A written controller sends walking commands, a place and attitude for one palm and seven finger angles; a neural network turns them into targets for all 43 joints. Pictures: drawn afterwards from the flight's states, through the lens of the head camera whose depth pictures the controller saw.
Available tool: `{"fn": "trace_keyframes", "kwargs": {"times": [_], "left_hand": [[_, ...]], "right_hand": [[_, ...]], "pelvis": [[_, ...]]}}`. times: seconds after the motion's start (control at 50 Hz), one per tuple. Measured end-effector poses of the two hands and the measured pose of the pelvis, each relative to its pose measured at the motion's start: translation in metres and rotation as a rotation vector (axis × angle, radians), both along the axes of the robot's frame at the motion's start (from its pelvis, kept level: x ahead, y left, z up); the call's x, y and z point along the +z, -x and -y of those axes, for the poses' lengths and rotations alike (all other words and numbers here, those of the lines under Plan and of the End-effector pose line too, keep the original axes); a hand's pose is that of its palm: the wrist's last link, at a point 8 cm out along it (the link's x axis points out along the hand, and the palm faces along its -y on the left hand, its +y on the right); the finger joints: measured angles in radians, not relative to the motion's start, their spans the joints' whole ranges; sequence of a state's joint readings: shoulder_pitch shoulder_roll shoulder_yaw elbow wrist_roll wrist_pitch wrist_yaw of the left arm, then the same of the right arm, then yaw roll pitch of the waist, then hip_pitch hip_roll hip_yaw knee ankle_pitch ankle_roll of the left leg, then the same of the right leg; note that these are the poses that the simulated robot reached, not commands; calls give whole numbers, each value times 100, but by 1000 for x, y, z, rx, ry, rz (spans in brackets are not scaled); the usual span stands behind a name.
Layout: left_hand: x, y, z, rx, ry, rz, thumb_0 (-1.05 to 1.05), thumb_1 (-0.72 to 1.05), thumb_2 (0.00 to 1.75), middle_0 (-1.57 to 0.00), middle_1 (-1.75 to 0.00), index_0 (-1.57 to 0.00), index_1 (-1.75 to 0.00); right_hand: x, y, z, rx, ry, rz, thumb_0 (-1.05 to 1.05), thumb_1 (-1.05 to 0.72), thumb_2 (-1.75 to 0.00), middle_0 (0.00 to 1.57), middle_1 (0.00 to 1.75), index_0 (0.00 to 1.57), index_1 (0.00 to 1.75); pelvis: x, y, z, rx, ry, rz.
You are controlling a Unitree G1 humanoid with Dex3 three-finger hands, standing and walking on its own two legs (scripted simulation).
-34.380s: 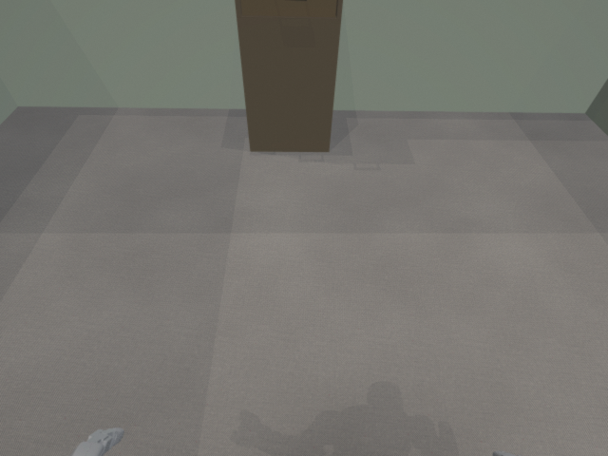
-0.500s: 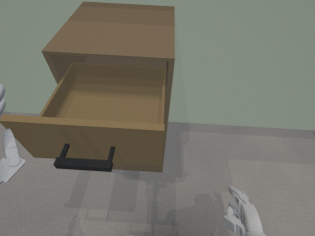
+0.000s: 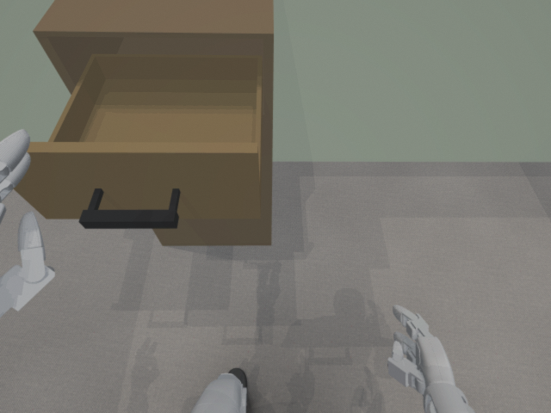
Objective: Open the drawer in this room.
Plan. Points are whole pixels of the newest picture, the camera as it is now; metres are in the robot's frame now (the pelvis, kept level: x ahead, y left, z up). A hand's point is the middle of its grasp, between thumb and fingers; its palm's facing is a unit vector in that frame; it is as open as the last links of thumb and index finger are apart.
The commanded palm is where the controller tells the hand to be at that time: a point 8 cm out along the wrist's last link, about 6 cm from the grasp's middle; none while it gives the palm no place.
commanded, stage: stop stepping back and stand still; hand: left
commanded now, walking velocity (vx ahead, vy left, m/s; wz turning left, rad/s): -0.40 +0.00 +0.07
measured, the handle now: (133, 207) +0.40 +0.25 +0.02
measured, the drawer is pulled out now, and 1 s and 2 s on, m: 0.29 0.29 0.29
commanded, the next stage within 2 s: let the arm hang, fingers relaxed in 0.84 s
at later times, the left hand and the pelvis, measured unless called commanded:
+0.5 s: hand out of the picture +0.07 +0.23 +0.22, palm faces +0.49 -0.77 -0.42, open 7.4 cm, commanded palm +0.02 +0.28 +0.21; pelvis -0.09 -0.01 +0.01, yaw +4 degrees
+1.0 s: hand out of the picture +0.08 +0.25 +0.14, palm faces +0.41 -0.80 -0.44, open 7.4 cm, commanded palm none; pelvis -0.11 +0.00 -0.01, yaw +7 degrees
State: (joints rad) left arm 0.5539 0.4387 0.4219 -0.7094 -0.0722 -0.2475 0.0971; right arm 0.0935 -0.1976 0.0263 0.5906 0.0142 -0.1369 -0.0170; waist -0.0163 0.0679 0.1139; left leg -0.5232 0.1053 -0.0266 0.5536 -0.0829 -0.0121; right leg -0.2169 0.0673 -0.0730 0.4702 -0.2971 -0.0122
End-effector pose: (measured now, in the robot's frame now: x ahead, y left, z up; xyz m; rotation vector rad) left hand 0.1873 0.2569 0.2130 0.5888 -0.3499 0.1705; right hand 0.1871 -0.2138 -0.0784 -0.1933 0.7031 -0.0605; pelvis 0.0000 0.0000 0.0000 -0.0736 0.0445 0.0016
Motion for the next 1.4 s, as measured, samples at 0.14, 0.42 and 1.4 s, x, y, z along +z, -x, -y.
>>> {"fn": "trace_keyframes", "kwargs": {"times": [0.14,0.42,1.4], "left_hand": [[7,54,-6,77,-44,-51,1,88,90,-22,-30,-22,-30],[9,143,-11,176,55,85,2,88,90,-21,-30,-22,-30],[-347,317,33,565,627,-1525,-3,97,90,-20,-30,-21,-30]], "right_hand": [[16,42,29,-109,43,-41,1,-90,-90,20,30,21,30],[25,94,11,3,38,53,1,-91,-90,20,30,21,30],[-49,257,28,-24,69,-630,1,-91,-90,20,30,20,30]], "pelvis": [[10,21,7,8,-82,-28],[6,83,9,62,-66,61],[6,112,17,144,-63,58]]}}
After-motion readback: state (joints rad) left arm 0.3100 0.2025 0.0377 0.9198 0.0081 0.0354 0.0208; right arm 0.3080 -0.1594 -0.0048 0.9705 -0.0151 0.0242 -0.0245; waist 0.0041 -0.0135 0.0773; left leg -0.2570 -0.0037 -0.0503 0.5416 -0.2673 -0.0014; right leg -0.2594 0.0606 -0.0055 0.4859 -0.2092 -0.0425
